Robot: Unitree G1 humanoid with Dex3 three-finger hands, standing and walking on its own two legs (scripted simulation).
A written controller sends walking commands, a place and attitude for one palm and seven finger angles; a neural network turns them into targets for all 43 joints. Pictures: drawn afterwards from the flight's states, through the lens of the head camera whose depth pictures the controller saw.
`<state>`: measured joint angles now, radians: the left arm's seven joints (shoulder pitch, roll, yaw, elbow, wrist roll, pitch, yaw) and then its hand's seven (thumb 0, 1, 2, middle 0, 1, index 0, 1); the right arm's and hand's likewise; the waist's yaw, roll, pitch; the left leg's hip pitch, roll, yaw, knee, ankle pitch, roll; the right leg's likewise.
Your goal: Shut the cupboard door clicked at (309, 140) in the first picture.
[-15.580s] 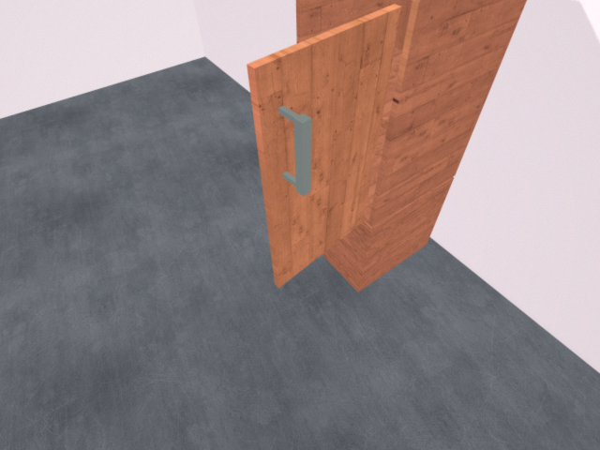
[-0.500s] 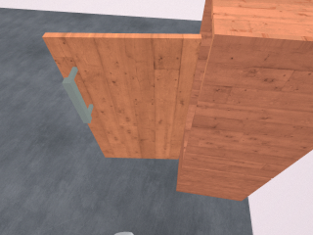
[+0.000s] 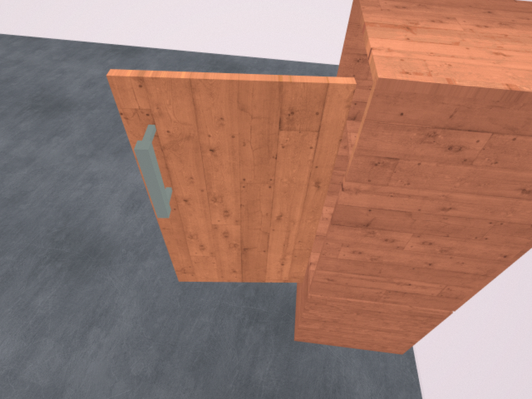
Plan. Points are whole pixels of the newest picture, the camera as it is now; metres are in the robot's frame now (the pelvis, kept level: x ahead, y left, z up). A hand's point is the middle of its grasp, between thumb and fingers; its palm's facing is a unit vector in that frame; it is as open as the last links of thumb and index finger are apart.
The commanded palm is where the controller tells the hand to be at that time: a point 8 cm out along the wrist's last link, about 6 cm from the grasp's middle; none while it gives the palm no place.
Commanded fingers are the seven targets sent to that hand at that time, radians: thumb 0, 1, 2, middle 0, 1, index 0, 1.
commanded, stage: come to a stop and stand still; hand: left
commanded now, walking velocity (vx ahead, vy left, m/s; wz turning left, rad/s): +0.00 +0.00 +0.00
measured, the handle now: (157, 174) +0.43 +0.21 +0.10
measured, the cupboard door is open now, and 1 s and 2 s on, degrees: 97 97 97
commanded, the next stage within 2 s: look again from close up in 0.46 s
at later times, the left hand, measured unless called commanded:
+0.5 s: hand out of the picture -0.03 +0.21 -0.17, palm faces +0.00 -0.98 -0.20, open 7.4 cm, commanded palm none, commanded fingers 0.00 0.90 0.90 -0.20 -0.30 -0.20 -0.30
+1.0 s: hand out of the picture -0.01 +0.20 -0.17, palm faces -0.01 -0.98 -0.20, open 7.4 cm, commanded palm none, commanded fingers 0.00 0.90 0.90 -0.20 -0.30 -0.20 -0.30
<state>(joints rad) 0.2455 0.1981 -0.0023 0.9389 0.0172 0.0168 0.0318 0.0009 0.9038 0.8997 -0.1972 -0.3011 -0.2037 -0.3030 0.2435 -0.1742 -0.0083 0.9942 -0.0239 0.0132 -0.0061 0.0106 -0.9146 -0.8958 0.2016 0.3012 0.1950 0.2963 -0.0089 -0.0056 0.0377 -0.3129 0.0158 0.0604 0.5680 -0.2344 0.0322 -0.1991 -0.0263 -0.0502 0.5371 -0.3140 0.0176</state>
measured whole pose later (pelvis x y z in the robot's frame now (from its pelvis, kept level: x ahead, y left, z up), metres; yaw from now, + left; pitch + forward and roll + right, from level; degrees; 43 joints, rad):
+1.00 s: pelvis -0.01 +0.02 +0.01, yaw -1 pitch -1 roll +0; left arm 0.31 0.17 -0.01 1.08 0.02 0.00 0.04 0.00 0.91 0.90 -0.20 -0.30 -0.20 -0.30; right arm 0.24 -0.16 -0.01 1.12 -0.01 0.00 0.00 0.01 -0.91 -0.90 0.20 0.30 0.19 0.30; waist 0.00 -0.01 0.04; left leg -0.26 -0.03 0.10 0.42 -0.15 0.06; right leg -0.18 -0.07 -0.02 0.45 -0.25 0.05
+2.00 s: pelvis +0.00 -0.02 -0.05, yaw +1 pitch +10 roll -1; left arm 0.50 0.25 0.24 -0.12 -0.36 -0.28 -0.31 0.01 0.90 0.90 -0.79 -0.95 -0.80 -0.95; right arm 0.29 -0.21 0.01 0.57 0.04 -0.22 -0.07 0.02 -0.90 -0.90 0.21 0.30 0.20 0.30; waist 0.02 0.05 -0.12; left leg -0.76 0.04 0.01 0.99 -0.40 0.00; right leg -0.64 0.00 -0.08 0.98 -0.52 -0.02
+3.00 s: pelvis +0.00 -0.02 -0.01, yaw +1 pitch +0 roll -1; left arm 0.31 0.26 0.19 -0.18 -0.29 -0.05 -0.19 0.01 0.90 0.90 -1.30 -1.50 -1.30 -1.50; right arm 0.26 -0.26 0.05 0.59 0.05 -0.25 -0.06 0.02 -0.90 -0.90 0.20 0.30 0.20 0.30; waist 0.03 0.04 -0.05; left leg -0.40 0.02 0.02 0.67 -0.28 0.01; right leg -0.28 -0.01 -0.07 0.66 -0.38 -0.01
